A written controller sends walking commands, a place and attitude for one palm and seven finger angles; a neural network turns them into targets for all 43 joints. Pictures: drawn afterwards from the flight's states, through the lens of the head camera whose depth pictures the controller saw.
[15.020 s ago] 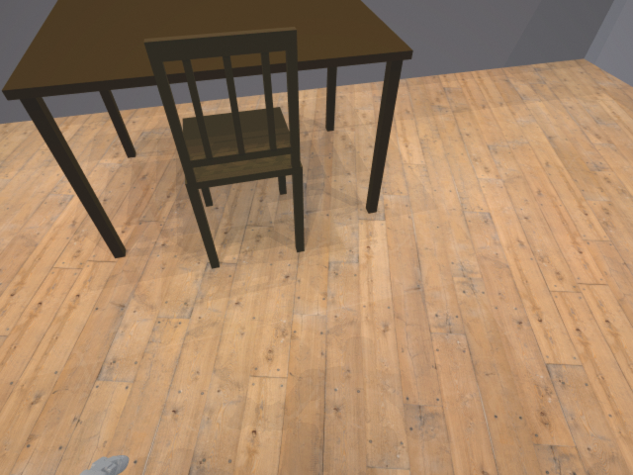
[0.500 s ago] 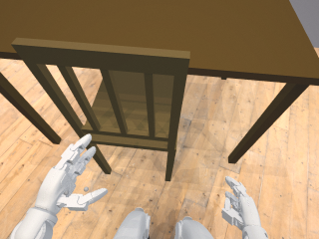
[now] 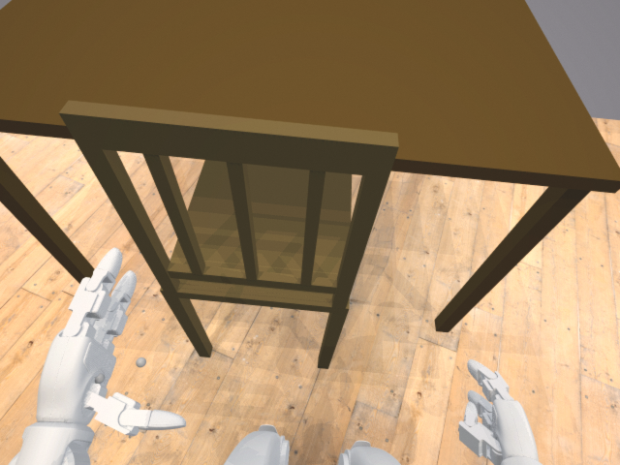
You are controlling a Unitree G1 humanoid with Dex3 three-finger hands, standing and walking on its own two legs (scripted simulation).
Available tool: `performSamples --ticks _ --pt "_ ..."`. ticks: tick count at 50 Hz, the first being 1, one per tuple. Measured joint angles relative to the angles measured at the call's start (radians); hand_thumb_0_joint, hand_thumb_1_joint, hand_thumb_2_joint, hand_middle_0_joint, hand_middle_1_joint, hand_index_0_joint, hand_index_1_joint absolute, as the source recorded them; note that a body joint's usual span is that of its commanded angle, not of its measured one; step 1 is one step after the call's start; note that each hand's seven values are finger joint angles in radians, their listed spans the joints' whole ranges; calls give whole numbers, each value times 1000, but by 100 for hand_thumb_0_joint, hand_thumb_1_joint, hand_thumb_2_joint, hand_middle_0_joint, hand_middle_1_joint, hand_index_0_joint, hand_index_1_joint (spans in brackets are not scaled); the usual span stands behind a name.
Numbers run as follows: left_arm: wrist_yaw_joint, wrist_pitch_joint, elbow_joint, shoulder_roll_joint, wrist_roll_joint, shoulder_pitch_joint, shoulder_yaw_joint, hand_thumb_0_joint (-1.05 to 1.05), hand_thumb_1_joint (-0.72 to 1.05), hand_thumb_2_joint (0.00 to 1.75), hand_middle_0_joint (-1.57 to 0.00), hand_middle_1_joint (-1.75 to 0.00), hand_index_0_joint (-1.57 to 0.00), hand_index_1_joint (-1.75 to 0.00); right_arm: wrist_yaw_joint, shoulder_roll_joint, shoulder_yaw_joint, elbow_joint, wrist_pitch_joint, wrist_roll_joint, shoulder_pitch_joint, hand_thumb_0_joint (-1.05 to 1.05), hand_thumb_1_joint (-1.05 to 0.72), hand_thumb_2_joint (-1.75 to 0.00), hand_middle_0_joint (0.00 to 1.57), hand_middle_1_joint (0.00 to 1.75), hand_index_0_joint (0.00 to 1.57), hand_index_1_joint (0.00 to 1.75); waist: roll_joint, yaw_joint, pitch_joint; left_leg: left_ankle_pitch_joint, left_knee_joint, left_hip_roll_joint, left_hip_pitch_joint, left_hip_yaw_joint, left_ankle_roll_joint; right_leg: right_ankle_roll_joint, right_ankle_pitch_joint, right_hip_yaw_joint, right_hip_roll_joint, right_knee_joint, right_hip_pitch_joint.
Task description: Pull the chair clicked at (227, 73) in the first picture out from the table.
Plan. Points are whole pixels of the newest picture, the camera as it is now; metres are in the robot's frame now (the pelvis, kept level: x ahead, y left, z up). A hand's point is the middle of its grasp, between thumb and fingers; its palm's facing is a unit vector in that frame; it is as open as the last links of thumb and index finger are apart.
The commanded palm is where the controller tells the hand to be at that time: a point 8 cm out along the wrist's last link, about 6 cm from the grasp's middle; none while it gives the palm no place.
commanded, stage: raise the hand toward the chair's back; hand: left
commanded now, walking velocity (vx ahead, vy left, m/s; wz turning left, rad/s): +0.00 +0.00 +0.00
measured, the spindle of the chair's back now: (246, 228) +0.45 +0.13 -0.01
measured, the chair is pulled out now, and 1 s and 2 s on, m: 0.00 0.00 0.00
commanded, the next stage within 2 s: aim the fingers beside a spindle in 0.84 s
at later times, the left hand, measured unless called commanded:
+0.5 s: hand (115, 357) +0.23 +0.24 +0.03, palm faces -0.04 -1.00 +0.00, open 16.9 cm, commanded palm +0.21 +0.29 +0.05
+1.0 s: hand (120, 345) +0.24 +0.23 +0.05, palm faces +0.01 -1.00 -0.05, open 16.9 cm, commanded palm +0.22 +0.28 +0.05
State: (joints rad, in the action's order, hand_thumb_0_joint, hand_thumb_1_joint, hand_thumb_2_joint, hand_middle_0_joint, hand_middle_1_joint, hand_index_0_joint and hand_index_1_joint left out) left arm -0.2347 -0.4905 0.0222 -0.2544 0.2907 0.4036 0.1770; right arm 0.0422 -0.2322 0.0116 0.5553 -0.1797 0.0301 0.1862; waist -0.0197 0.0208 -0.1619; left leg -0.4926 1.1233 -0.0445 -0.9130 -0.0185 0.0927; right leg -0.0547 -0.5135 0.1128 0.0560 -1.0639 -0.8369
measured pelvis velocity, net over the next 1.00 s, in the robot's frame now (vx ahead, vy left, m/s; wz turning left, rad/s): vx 0.00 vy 0.02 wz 0.00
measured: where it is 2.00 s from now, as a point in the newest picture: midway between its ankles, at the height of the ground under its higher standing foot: outside the picture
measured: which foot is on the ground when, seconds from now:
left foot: down 0.00-1.00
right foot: down 0.00-1.00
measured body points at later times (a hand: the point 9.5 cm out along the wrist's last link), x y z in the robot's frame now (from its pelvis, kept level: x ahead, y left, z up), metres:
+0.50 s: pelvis -0.01 +0.03 +0.01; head +0.05 +0.06 +0.45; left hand +0.23 +0.29 +0.04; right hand +0.15 -0.22 -0.07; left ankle +0.03 +0.06 -0.66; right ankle +0.00 -0.09 -0.66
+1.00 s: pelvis +0.00 +0.02 +0.00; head +0.07 +0.04 +0.45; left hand +0.23 +0.28 +0.06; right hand +0.18 -0.22 -0.07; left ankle +0.03 +0.06 -0.66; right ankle +0.00 -0.09 -0.66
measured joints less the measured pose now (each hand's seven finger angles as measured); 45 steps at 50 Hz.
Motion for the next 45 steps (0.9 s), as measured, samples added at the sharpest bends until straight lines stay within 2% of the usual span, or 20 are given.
performSamples --ticks 2,7,9,14,17,22,25,29,33,37,41,45 --pt "0 13 -33 -5 -5 -24 5 -1 -40 35 -7 -10 -7 -10 -7 5 -17 -16 14 1 -3 1 -91 -90 20 30 20 30 -7 -3 -9 4 -1 -5 -1 1 5 6 4 2 -4 3 2" --pt "-44 107 -116 -21 -12 -67 -20 -1 -46 32 -6 -9 -6 -9 -6 3 -57 -56 32 7 1 1 -91 -90 21 30 21 30 -17 -10 4 13 -2 -11 2 3 14 19 15 4 -11 11 10" --pt "-47 124 -105 -25 -14 -64 -29 -1 -47 32 -6 -8 -6 -9 -4 4 -63 -62 30 4 10 1 -90 -90 21 30 21 30 -13 -12 13 18 -9 -11 10 1 15 23 21 2 -12 20 19" --pt "-14 65 -38 -38 -14 -64 -10 -1 -49 31 -6 -8 -6 -9 -7 -3 -65 -48 22 -9 36 1 -90 -90 21 30 21 30 -3 -14 19 23 -21 -17 24 -5 4 33 29 -5 -19 30 32" --pt "-21 47 -64 -48 -8 -104 19 -1 -49 31 -6 -8 -6 -8 -10 -17 -64 -35 31 -8 42 1 -90 -90 21 30 21 30 -9 -11 17 22 -15 -23 14 -7 2 38 27 -7 -25 21 22" --pt "-70 136 -150 -54 13 -151 34 -1 -50 31 -6 -8 -6 -8 -2 -32 -56 -24 43 11 54 1 -90 -90 21 30 21 30 -21 -2 21 26 -18 -20 11 -11 21 45 33 -10 -22 29 19" --pt "-68 166 -127 -49 10 -120 18 -1 -50 31 -5 -8 -6 -8 1 -31 -48 -25 32 12 72 1 -90 -90 21 30 21 30 -14 7 22 29 -37 -16 28 -15 21 46 41 -16 -17 51 36" --pt "-26 115 -58 -46 -6 -76 4 -1 -50 31 -6 -8 -6 -8 -9 -32 -39 -26 16 -2 87 1 -90 -90 21 30 21 30 -1 14 21 29 -52 -18 44 -19 8 48 42 -23 -19 63 49" --pt "-5 64 -64 -50 -9 -95 24 -1 -50 30 -6 -8 -6 -8 -17 -38 -35 -22 21 -8 77 1 -90 -90 21 30 21 30 -4 14 17 24 -38 -20 27 -18 9 46 34 -20 -21 47 32" --pt "-27 93 -115 -51 1 -122 36 -1 -50 30 -6 -8 -6 -8 -19 -39 -37 -23 34 0 60 1 -90 -90 21 30 21 30 -17 9 16 19 -20 -17 8 -13 18 44 28 -14 -18 33 16" --pt "-43 132 -106 -47 2 -105 14 -1 -50 31 -6 -8 -6 -8 -16 -31 -41 -30 32 4 53 1 -91 -90 21 30 21 30 -20 4 20 18 -26 -14 16 -10 18 41 29 -12 -14 42 25" --pt "-30 105 -64 -43 -2 -83 3 -1 -50 30 -6 -8 -6 -8 -15 -20 -47 -33 23 -2 51 1 -90 -90 21 30 21 30 -14 1 18 20 -37 -13 27 -8 12 36 30 -11 -13 51 34"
